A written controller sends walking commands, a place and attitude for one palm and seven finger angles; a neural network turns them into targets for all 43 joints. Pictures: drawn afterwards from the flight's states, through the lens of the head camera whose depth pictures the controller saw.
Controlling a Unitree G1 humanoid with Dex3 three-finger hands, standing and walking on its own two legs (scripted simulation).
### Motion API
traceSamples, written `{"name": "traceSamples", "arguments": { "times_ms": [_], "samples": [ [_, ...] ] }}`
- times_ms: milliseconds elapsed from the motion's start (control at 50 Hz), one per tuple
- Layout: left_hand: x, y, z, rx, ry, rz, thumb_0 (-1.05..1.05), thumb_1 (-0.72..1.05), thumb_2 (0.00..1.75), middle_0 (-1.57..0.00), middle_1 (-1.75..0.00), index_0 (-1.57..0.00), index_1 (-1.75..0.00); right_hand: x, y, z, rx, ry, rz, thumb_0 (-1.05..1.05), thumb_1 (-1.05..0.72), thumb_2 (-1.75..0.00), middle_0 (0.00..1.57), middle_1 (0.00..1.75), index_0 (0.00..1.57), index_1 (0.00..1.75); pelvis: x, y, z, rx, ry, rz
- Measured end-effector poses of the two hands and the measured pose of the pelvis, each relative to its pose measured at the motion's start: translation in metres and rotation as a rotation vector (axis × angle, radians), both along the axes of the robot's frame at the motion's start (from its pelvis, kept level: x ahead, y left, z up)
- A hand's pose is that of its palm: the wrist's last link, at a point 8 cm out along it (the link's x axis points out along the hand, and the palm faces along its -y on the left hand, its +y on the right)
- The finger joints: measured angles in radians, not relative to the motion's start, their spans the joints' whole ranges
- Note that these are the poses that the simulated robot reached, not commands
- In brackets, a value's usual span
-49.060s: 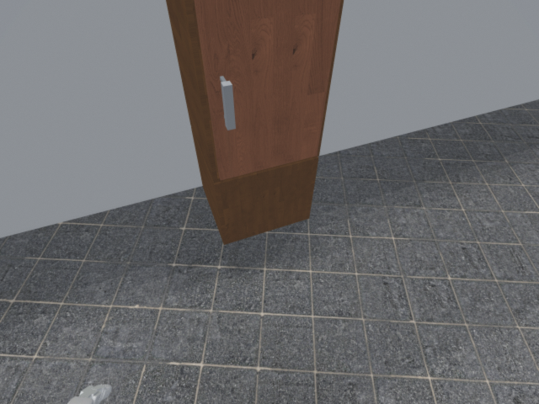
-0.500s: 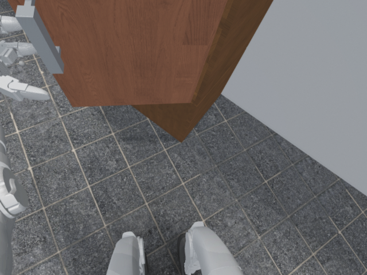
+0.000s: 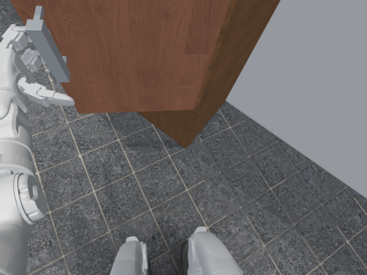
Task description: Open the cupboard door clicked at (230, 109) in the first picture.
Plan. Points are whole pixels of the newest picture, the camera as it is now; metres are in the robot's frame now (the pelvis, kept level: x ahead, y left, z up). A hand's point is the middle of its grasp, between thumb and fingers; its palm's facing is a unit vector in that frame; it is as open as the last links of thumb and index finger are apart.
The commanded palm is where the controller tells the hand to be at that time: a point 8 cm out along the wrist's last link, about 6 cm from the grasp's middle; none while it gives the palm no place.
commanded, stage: slide the fingers in behind the handle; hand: left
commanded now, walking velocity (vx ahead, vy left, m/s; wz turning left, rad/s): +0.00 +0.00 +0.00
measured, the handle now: (52, 47) +0.57 +0.23 +0.06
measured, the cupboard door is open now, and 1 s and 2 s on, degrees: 44 44 48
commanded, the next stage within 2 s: close the thumb around the handle in 0.78 s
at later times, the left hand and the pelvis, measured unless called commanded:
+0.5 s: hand (61, 71) +0.52 +0.21 +0.06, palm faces +0.04 -1.00 +0.00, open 14.0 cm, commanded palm +0.49 +0.24 +0.06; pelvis +0.00 +0.00 +0.00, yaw +0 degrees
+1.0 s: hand (62, 71) +0.52 +0.21 +0.06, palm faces +0.03 -1.00 -0.02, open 13.7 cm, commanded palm +0.50 +0.24 +0.06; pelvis +0.00 +0.00 +0.00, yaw +0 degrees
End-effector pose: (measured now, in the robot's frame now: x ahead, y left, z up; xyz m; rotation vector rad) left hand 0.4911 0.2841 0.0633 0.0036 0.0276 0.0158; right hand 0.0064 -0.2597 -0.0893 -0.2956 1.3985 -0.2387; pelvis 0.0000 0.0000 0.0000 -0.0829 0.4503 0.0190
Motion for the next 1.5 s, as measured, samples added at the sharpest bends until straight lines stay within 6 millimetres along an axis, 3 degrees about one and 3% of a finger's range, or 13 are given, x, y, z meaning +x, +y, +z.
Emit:
{"name": "traceSamples", "arguments": {
  "times_ms": [100, 240, 440, 980, 1120, 1500],
  "samples": [
    [0.001, -0.004, -0.008, 0.008, 0.037, 0.002, -0.01, -0.50, 0.30, -0.30, -1.20, -0.30, -1.20, -0.001, -0.001, -0.001, -0.001, -0.002, -0.004, 0.01, -0.90, -0.89, 0.20, 0.30, 0.20, 0.30, -0.001, 0.000, -0.001, 0.002, 0.001, -0.002],
    [0.000, -0.010, 0.001, 0.008, -0.017, 0.004, -0.01, -0.50, 0.30, -0.30, -1.20, -0.30, -1.20, -0.005, 0.001, -0.002, 0.012, 0.013, -0.010, 0.01, -0.90, -0.89, 0.20, 0.30, 0.20, 0.30, 0.000, 0.000, 0.000, 0.003, -0.002, -0.002],
    [0.002, -0.022, -0.003, 0.004, 0.014, 0.007, -0.01, -0.50, 0.30, -0.29, -1.20, -0.30, -1.20, -0.007, 0.002, -0.002, 0.018, 0.011, -0.009, 0.01, -0.90, -0.89, 0.20, 0.30, 0.20, 0.30, 0.000, 0.000, 0.001, 0.007, -0.006, 0.001],
    [0.004, -0.023, -0.005, 0.014, 0.009, 0.016, -0.01, -0.47, 0.31, -0.30, -1.20, -0.29, -1.21, -0.006, -0.002, -0.003, 0.013, 0.015, -0.005, 0.01, -0.90, -0.89, 0.20, 0.30, 0.20, 0.30, 0.000, -0.002, 0.000, 0.009, -0.001, 0.003],
    [0.005, -0.023, -0.006, 0.008, 0.007, 0.015, -0.01, -0.25, 0.41, -0.31, -1.23, -0.31, -1.23, -0.005, -0.002, -0.003, 0.011, 0.016, -0.008, 0.01, -0.91, -0.89, 0.20, 0.30, 0.20, 0.30, 0.001, -0.002, 0.000, 0.008, 0.002, 0.001],
    [0.003, -0.023, -0.004, 0.014, 0.011, 0.037, 0.01, 0.69, 0.80, -0.35, -1.30, -0.34, -1.33, -0.004, 0.002, -0.004, 0.027, 0.029, -0.003, 0.01, -0.90, -0.89, 0.20, 0.30, 0.20, 0.30, 0.004, -0.001, 0.002, 0.008, -0.001, 0.006]
  ]
}}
